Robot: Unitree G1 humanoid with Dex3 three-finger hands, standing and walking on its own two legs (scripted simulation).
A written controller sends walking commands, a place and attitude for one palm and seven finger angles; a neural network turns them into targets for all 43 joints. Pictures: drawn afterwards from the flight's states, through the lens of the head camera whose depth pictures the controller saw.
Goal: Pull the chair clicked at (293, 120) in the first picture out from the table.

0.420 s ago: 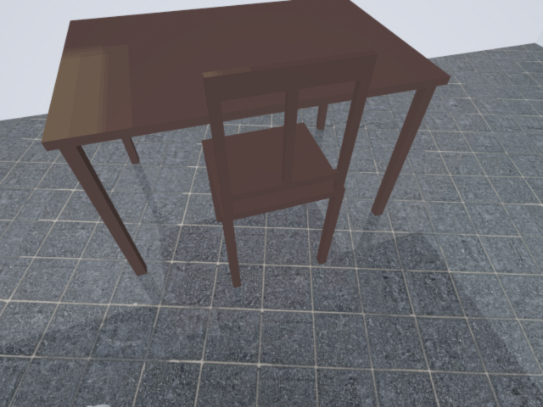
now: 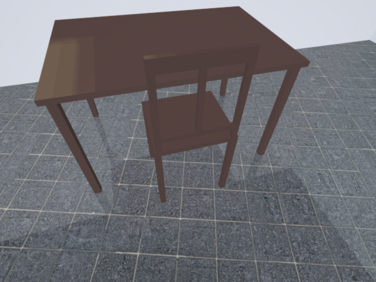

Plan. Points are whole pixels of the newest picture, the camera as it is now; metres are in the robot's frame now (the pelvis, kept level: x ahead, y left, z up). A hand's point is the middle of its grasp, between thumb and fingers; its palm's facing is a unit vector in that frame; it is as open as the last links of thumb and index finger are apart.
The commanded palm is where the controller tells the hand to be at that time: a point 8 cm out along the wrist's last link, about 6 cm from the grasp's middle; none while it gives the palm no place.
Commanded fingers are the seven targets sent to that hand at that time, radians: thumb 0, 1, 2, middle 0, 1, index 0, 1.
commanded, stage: stand and wait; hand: left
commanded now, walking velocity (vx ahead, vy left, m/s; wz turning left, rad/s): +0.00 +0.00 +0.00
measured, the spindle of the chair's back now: (200, 102) +0.75 +0.00 -0.07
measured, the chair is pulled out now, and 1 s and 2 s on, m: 0.00 0.00 0.00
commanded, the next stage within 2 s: look at it before walking up in 0.40 s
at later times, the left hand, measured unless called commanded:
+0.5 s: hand out of the picture +0.05 +0.23 -0.16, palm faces -0.03 -0.95 -0.31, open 7.4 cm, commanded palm none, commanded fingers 0.00 0.90 0.90 -0.20 -0.30 -0.20 -0.30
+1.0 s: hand out of the picture +0.05 +0.22 -0.16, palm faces -0.02 -0.95 -0.30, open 7.4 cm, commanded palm none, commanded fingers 0.00 0.90 0.90 -0.20 -0.30 -0.20 -0.30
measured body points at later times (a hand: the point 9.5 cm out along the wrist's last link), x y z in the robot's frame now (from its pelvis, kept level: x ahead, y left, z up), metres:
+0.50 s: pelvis -0.01 -0.01 +0.00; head +0.00 -0.01 +0.45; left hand +0.05 +0.27 -0.14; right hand +0.05 -0.28 -0.14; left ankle -0.02 +0.12 -0.74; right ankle -0.02 -0.13 -0.74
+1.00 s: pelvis +0.00 -0.01 +0.00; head +0.00 -0.01 +0.45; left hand +0.05 +0.27 -0.14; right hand +0.05 -0.29 -0.14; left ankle -0.02 +0.12 -0.74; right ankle -0.02 -0.13 -0.74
